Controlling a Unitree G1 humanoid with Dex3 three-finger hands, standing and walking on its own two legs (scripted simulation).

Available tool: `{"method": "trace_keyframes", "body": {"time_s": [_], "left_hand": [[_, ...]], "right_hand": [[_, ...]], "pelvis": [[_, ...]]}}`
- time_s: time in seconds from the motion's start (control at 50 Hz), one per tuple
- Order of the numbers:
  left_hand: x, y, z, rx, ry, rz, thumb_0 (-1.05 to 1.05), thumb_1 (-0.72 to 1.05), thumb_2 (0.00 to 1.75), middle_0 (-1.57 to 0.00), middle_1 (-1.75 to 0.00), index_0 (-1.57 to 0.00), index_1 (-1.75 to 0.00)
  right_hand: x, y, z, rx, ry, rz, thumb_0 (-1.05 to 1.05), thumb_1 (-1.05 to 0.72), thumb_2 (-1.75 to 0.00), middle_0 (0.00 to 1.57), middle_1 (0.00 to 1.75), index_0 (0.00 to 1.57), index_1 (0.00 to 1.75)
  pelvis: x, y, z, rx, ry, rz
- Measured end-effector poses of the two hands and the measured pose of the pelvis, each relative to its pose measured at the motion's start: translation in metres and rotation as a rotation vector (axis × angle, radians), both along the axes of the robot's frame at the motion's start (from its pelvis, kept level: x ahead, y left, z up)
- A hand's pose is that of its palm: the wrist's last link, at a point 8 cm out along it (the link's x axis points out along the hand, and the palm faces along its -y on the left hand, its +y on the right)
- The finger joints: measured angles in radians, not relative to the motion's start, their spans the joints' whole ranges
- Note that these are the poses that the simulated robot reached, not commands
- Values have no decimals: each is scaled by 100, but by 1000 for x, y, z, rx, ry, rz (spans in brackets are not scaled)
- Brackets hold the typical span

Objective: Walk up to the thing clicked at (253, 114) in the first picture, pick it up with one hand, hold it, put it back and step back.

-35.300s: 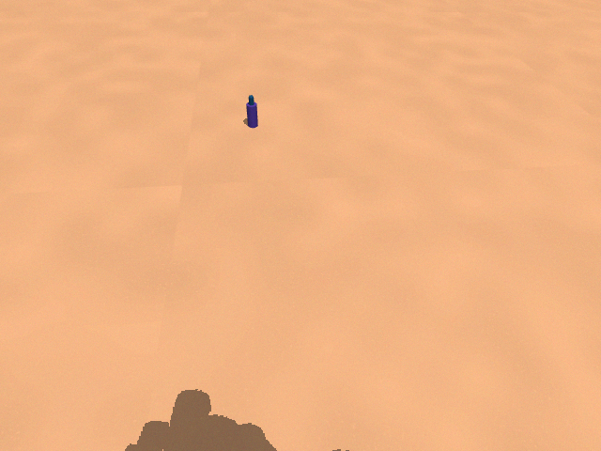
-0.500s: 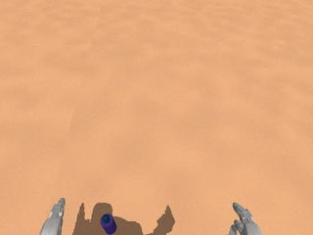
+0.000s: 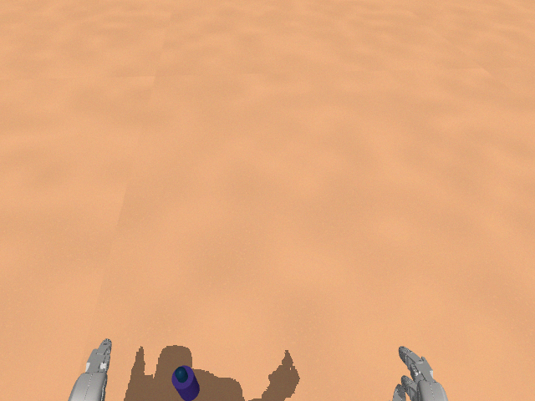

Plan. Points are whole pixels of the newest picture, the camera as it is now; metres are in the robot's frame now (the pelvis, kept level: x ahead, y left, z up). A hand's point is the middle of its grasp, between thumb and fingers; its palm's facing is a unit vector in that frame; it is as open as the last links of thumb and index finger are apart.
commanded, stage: home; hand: left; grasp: from the side
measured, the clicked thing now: (185, 381) +0.34 +0.23 -0.62
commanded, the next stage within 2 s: stand in 0.02 s
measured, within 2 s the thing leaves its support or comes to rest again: neither
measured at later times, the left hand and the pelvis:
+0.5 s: hand out of the picture +0.15 +0.21 -0.09, palm faces -0.02 -0.94 -0.34, open 10.9 cm; pelvis +0.00 +0.00 +0.01, yaw +0 degrees
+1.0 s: hand out of the picture +0.03 +0.26 -0.11, palm faces +0.01 -0.94 -0.34, open 7.4 cm; pelvis -0.01 +0.01 +0.05, yaw +1 degrees
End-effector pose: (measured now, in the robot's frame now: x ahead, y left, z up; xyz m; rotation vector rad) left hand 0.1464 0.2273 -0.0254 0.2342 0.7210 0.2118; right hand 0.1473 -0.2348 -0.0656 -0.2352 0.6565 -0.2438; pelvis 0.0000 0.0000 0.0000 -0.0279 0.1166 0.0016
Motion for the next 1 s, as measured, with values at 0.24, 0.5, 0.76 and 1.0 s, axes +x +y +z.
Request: {"method": "trace_keyframes", "body": {"time_s": [0.24,0.5,0.76,1.0], "left_hand": [[3,0,2,2,-9,0,-1,-49,11,-10,-12,-9,-12],[-8,25,-31,50,117,-97,0,31,73,-20,-28,-19,-28],[-84,70,-46,54,407,35,1,84,88,-20,-30,-20,-30],[-121,72,-42,27,537,76,1,90,89,-21,-30,-20,-30]], "right_hand": [[3,-1,0,-2,2,2,1,-90,-90,20,30,21,30],[-15,-20,-18,-29,273,128,1,-90,-90,20,30,21,30],[-76,-46,-10,-27,502,25,1,-91,-90,20,30,20,30],[-94,-32,-9,19,580,15,1,-91,-90,20,30,20,30]], "pelvis": [[2,-1,0,0,3,1],[-4,-1,12,34,-86,5],[-4,7,39,28,-154,10],[-8,12,54,28,-188,14]]}}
